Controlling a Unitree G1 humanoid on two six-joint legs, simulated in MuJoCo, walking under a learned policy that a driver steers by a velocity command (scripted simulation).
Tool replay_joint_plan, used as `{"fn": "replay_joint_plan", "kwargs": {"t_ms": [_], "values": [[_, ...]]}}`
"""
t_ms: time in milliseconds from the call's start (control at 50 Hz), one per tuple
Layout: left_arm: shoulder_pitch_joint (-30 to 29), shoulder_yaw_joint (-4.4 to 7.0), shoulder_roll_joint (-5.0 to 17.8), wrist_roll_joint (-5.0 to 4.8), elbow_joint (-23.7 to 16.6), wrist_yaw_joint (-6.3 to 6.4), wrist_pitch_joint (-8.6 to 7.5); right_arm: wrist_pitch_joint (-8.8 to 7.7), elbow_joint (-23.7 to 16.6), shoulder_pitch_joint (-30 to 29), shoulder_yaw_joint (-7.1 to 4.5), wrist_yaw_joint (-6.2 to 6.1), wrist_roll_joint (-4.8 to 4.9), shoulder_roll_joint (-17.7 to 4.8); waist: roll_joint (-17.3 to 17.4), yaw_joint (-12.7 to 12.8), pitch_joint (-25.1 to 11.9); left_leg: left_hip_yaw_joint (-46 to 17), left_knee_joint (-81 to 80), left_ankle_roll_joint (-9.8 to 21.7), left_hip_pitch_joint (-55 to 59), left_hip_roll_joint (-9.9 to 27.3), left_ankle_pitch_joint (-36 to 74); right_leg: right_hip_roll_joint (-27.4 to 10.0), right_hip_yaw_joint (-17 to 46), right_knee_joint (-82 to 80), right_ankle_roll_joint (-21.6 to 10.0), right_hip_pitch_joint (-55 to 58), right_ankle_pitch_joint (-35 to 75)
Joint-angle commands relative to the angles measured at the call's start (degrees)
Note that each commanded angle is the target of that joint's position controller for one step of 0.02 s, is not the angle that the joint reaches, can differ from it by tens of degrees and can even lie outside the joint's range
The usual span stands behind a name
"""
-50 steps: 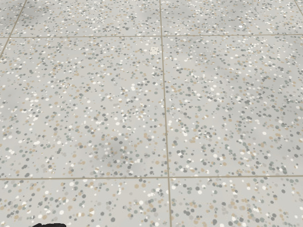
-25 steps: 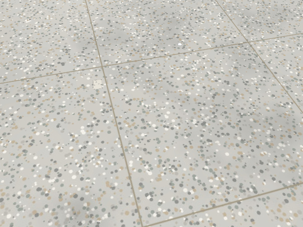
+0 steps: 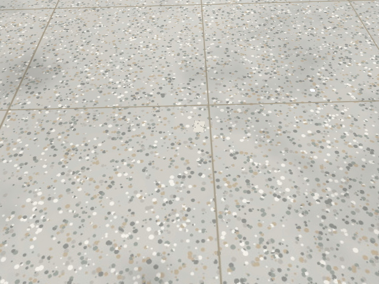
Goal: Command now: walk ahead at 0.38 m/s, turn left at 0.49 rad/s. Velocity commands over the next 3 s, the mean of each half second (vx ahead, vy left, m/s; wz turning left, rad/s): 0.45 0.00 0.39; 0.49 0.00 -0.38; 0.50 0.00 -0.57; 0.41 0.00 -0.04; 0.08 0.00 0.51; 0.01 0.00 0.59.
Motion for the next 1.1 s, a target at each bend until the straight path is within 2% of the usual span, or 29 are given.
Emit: {"fn": "replay_joint_plan", "kwargs": {"t_ms": [20,80,100,120,140,160,180,200,220,240,260,340,440,540,600,620,640,660,680,700,720,740,760,780,820,860,960,1040,1100], "values": [[-1.47,2.99,11.38,-0.72,-2.96,-0.47,-0.94,-1.12,-7.72,-9.53,0.88,1.18,0.08,-0.98,-9.49,1.47,5.18,2.97,-7.36,0.71,-0.89,0.62,0.18,-12.43,5.34,-7.35,-9.73,-2.46,4.98],[-1.29,3.58,12.93,-1.64,-2.34,-1.05,-0.62,-0.85,-8.35,-7.95,0.41,1.52,0.28,-2.9,-9.33,-0.35,5.56,5.64,-11.33,3.82,5.02,-0.72,-2.05,-14.49,3.83,-4.19,-8.98,-3.33,7.7],[-2.38,3.6,13.27,-1.83,-2.4,-1.07,-0.47,-0.81,-7.56,-4.45,-0.19,1.43,0.13,-3.72,-8.62,-3.08,4.09,7.45,-14.26,5.25,11.22,-2.78,-0.95,-13.82,1.5,0.8,-7.83,-4.71,16.57],[-1.76,3.12,12.02,-1.58,-2.33,-1.03,-0.51,-0.65,-5.57,2.14,-1.68,1.07,0.13,-6.08,-6.22,-6.25,-0.14,8.36,-16.12,6.86,21.8,-5.4,0.26,-11.58,-2.48,11.01,-6.03,-7.15,27.02],[-1.09,2.24,9.85,-0.53,-2.95,-0.87,-0.79,-0.33,-3.24,12.1,-3.63,0.34,0.52,-9.84,-1.53,-10.86,-6.28,2.44,-16.77,9.45,37.09,-3.59,-0.04,-8.62,-6.18,27.35,-2.99,-15.72,27.19],[-0.85,-0.07,3.42,1.53,-8.19,-0.99,-2.01,-0.57,-3.48,15.83,-4.98,-0.41,0.45,-18.26,18.27,-9.27,-11.49,-33.25,-26.58,20.79,52.06,13.44,-12.4,1.67,-5.08,51.07,2.09,-39.75,-8.94],[-4.68,0.38,6.66,-0.27,-8.04,-1.17,-3.79,-1.73,-4.48,16.39,-3.45,-0.12,0.38,-14.16,11.68,-11.74,-15.89,-46.67,-35.37,23.26,53.25,17.29,-19.62,2.88,8.09,59.17,1.29,-45.85,-15.08],[-7.73,1.12,9.85,-2.32,-9.09,-1.71,-4.75,-2.59,-4.19,13.93,-2.29,-0.04,-0.26,-10.79,8.72,-11.15,-8.86,-39.65,-35.07,21.3,49.31,16.52,-16.67,-0.02,8.51,60.3,-0.49,-50.37,-10.53],[-8.19,0.81,9.46,-1.8,-8.86,-1.61,-5.24,-2.97,-4.55,11.23,-1.72,-0.08,-0.48,-9.0,4.63,-9.26,-5.67,-33.33,-33.98,19.55,42.93,14.11,-11.58,-2.26,8.14,56.75,-1.68,-48.1,-6.05],[-8.13,0.98,9.4,-0.17,-8.37,-1.32,-5.37,-2.85,-5.13,7.43,-1.22,-0.18,-0.59,-7.54,1.48,-6.95,-2.87,-27.97,-33.88,18.1,36.01,11.89,-5.16,-3.81,8.17,51.75,-1.69,-44.39,-2.8],[-7.18,1.32,9.45,0.57,-8.1,-1.32,-4.97,-2.83,-6.02,4.68,-0.71,-0.35,-1.19,-6.45,2.37,-4.72,-1.79,-24.24,-35.03,17.36,30.67,9.73,-0.79,-4.69,8.54,48.42,-1.65,-40.02,-0.41],[-6.15,0.58,6.8,1.03,-6.71,-1.89,-2.98,-3.44,-5.12,2.96,-0.39,-1.31,-1.2,-5.86,2.17,-2.63,0.09,-15.23,-38.17,17.54,23.43,7.28,11.79,-3.78,5.91,39.03,1.06,-36.19,7.55],[-16.36,-1.25,3.65,-0.26,-8.31,-2.89,-3.06,-4.03,-1.17,7.64,-0.29,-1.75,-0.78,-6.88,2.45,-7.39,3.19,-7.34,-39.76,13.95,22.57,5.78,11.89,-2.29,3.75,20.53,0.59,-32.24,25.56],[-21.99,-1.3,4.51,-1.14,-10.75,-4.58,-3.28,-3.79,2.51,11.28,-0.57,-1.49,-0.74,-7.76,0.98,-9.21,6.08,-6.1,-38.62,13.13,33.64,10.17,13.99,-1.27,4.23,14.2,-3.19,-37.09,22.93],[-20.67,-1.03,5.17,-1.03,-11.45,-5.48,-3.2,-2.91,3.26,10.9,-0.94,-1.95,-0.77,-8.66,1.75,-7.51,4.05,-3.26,-32.91,11.36,39.15,10.97,31.48,1.54,2.56,12.97,-5.89,-34.19,14.84],[-17.84,-0.44,6.29,-0.86,-10.99,-5.39,-3.01,-2.61,3.09,10.44,-1.08,-2.2,-0.96,-9.28,2.93,-5.91,1.16,-2.12,-28.58,10.55,40.14,10.43,43.58,3.64,0.74,13.57,-6.93,-29.29,12.21],[-11.68,0.68,8.1,-0.68,-9.58,-5.09,-2.8,-2.08,2.73,9.55,-1.04,-2.51,-1.11,-9.54,3.17,-2.38,-3.22,-0.04,-19.99,9.39,39.78,8.9,54.23,6.09,-1.24,12.88,-8.42,-20.78,11.78],[-3.46,1.96,10.72,-0.71,-8.01,-4.54,-2.55,-1.87,1.97,8.94,-0.63,-2.99,-1.36,-9.01,2.29,1.85,-8.31,2.1,-8.03,7.3,32.92,7.03,53.26,4.96,1.53,12.44,-10.68,-6.92,15.08],[4.09,3.45,16.72,-0.08,-7.7,-3.89,-2.24,-2.85,-0.41,13.32,0.81,-2.99,-2.5,-5.0,-7.7,1.79,-17.09,4.3,14.34,3.33,12.07,1.06,30.25,-9.17,24.39,13.53,-19.06,16.43,15.2],[5.63,3.01,14.6,-1.5,-6.75,-3.96,-2.11,-4.29,0.15,14.96,2.08,-2.16,-2.55,-2.25,-16.19,1.0,-22.73,-1.53,28.88,0.59,-3.09,-8.44,-17.09,-17.25,48.97,4.0,-26.26,27.1,7.19],[4.36,1.96,11.07,-1.61,-7.04,-3.61,-1.7,-5.86,-1.31,10.01,1.08,-1.1,-0.62,-7.02,-10.54,2.89,-17.54,-7.11,31.8,1.5,-9.93,-4.39,-15.7,-15.49,45.49,1.48,-22.85,24.71,-1.17],[1.32,1.69,10.11,-1.07,-7.87,-3.27,-1.41,-6.79,-3.16,4.59,1.26,-0.66,0.63,-7.17,-6.25,2.56,-10.44,-6.19,29.25,2.27,-11.36,-1.68,-11.71,-13.44,38.02,0.42,-20.48,16.87,-0.85],[-1.85,1.41,9.51,-0.61,-8.35,-3.16,-1.22,-7.27,-3.92,2.08,1.43,-0.72,-0.24,-6.45,-1.05,0.31,-4.31,-5.11,23.26,2.45,-10.26,0.25,-8.85,-11.22,32.99,-1.2,-19.12,7.36,4.18],[-4.06,0.92,8.18,-0.19,-9.02,-3.0,-1.3,-7.05,-3.88,1.75,0.95,-1.07,-1.58,-6.77,-0.31,-1.6,-2.0,-4.87,18.41,2.08,-7.01,1.94,-6.72,-9.2,29.29,-2.54,-18.31,1.26,9.68],[-6.18,0.91,8.28,0.02,-9.85,-2.62,-1.16,-6.1,-3.75,4.18,0.99,-1.25,-2.21,-5.77,-3.27,-4.3,-0.68,-4.15,14.18,0.43,-2.94,2.59,-5.7,-7.26,26.81,-4.8,-19.06,-5.62,15.24],[-6.11,1.12,9.03,-0.31,-9.36,-2.11,-1.3,-5.2,-3.68,4.28,1.41,-1.63,-2.44,-4.46,-3.97,-4.92,0.17,-2.62,8.81,-1.55,-1.46,2.51,-3.86,-5.97,22.84,-5.6,-19.25,-10.76,19.31],[-2.11,1.87,10.99,-1.16,-7.21,-0.9,-0.44,-5.53,-5.96,-7.08,2.54,-1.44,-2.05,-1.73,-5.06,-0.52,1.29,-1.32,-12.39,-3.29,5.98,-1.35,16.41,-1.27,17.87,-4.14,-14.69,-16.57,14.81],[0.94,1.93,10.57,-1.77,-5.85,-0.61,0.41,-6.23,-6.84,-10.14,1.45,-0.82,-0.88,-4.11,-6.52,-0.02,0.48,-4.06,-19.63,-2.11,8.33,-2.53,15.35,-3.52,24.31,1.0,-12.87,-10.1,9.14],[-0.31,1.82,9.53,-1.31,-6.19,-0.61,0.98,-6.82,-5.53,-4.71,0.0,-0.86,-0.64,-6.03,-8.35,-3.78,-0.76,-3.38,-23.1,1.14,16.12,-2.43,9.42,-3.61,27.5,7.75,-10.61,-8.05,9.81]]}}
Next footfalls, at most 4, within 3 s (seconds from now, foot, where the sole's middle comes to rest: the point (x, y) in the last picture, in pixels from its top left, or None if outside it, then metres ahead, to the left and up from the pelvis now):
0.14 left None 0.16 0.16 -0.78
0.66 right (210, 280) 0.52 0.01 -0.78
1.12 left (157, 211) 0.79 0.23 -0.78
1.64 right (242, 175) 0.98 -0.12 -0.78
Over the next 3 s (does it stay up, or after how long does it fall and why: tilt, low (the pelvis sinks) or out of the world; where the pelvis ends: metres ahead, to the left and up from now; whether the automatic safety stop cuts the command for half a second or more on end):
stays up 1.13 -0.10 -0.01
